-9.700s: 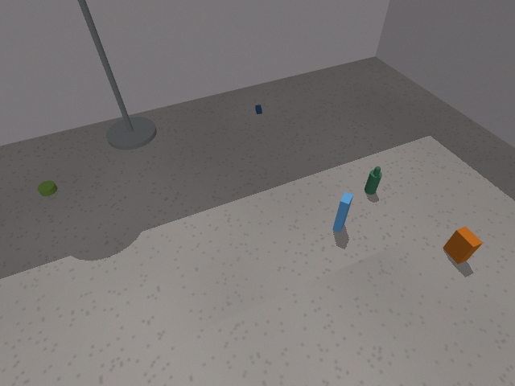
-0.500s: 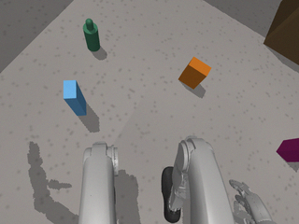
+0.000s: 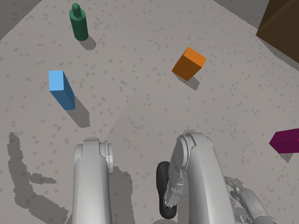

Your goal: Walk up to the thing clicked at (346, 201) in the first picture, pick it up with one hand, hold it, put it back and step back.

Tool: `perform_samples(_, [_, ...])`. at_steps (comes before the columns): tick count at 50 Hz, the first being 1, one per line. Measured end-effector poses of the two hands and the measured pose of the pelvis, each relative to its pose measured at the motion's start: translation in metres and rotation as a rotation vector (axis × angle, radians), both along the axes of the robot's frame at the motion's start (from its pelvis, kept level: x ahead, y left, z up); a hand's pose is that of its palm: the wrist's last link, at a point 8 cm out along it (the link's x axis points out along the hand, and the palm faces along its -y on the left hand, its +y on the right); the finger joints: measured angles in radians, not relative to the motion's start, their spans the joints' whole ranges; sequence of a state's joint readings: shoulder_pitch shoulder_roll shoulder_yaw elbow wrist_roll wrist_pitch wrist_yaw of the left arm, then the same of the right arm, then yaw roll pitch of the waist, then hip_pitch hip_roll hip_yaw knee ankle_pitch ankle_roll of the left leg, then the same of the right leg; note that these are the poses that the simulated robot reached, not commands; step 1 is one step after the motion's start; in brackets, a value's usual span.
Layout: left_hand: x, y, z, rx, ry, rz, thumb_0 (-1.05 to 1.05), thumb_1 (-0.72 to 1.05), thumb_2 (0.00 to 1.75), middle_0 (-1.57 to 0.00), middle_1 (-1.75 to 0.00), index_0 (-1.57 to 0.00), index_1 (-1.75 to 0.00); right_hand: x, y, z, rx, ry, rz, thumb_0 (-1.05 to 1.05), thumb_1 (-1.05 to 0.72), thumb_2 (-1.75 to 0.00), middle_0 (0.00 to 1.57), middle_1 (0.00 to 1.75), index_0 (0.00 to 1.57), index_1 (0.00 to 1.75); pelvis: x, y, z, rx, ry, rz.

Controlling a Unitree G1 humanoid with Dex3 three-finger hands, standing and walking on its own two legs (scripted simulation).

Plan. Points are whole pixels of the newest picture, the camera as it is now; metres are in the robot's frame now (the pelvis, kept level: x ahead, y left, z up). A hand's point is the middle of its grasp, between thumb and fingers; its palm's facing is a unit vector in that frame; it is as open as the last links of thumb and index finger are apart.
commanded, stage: approach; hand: left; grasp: from the side
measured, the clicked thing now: (64, 93) +0.50 +0.25 -0.27
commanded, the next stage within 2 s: close in in 0.32 s
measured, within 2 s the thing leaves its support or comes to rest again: neither
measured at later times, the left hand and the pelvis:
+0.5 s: hand (28, 105) +0.43 +0.33 -0.21, palm faces +0.19 -0.98 +0.00, open 17.4 cm; pelvis -0.01 +0.01 -0.07, yaw -5 degrees
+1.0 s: hand (55, 106) +0.44 +0.27 -0.24, palm faces +0.25 -0.97 +0.01, open 17.6 cm; pelvis -0.02 +0.02 -0.08, yaw -7 degrees
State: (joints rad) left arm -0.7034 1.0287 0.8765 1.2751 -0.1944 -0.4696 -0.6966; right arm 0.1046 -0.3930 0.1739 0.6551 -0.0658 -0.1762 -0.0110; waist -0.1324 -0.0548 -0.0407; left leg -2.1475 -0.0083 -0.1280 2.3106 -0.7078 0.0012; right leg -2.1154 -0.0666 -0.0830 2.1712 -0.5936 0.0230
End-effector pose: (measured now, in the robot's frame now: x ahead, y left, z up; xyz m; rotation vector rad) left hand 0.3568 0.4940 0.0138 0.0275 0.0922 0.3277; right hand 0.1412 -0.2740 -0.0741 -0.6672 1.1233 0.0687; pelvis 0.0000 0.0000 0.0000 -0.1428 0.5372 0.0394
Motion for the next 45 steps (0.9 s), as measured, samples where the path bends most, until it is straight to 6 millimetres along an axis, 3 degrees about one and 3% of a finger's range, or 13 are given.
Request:
perform_samples(13, [0.033, -0.052, -0.138, -0.04, 0.051, -0.061, -0.01, -0.59, 0.09, -0.1, -0.14, -0.08, -0.15, -0.006, 0.003, -0.022, -0.098, 0.106, 0.1, 0.0, -0.88, -0.89, 0.21, 0.3, 0.21, 0.3, -0.004, 0.003, -0.042, -0.053, -0.088, -0.026])
perform_samples(24, [0.044, -0.108, -0.211, -0.056, 0.067, -0.131, -0.02, -0.6, 0.12, -0.09, -0.18, -0.07, -0.18, -0.027, 0.01, -0.029, -0.162, 0.196, 0.144, 0.0, -0.9, -0.89, 0.21, 0.3, 0.21, 0.3, -0.009, 0.01, -0.064, -0.101, -0.173, -0.045])
perform_samples(31, [0.048, -0.141, -0.236, -0.077, 0.024, -0.092, -0.02, -0.61, 0.09, -0.08, -0.17, -0.08, -0.16, -0.037, 0.016, -0.029, -0.183, 0.225, 0.185, 0.0, -0.91, -0.9, 0.21, 0.3, 0.21, 0.3, -0.015, 0.013, -0.073, -0.128, -0.233, -0.058])
perform_samples(45, [0.051, -0.169, -0.247, -0.032, -0.004, -0.092, -0.02, -0.61, 0.09, -0.07, -0.14, -0.07, -0.13, -0.048, 0.018, -0.028, -0.211, 0.286, 0.213, 0.0, -0.92, -0.9, 0.21, 0.3, 0.21, 0.3, -0.018, 0.017, -0.079, -0.155, -0.268, -0.066])
